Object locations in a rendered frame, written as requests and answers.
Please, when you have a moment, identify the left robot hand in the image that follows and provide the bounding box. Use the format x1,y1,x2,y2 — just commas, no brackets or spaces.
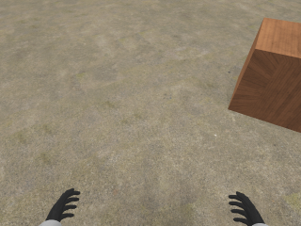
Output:
45,188,81,222

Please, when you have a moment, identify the right robot hand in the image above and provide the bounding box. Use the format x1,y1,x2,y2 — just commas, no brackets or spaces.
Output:
228,191,265,226

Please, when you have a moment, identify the pedestal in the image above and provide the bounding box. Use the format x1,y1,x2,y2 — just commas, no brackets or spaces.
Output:
228,17,301,133

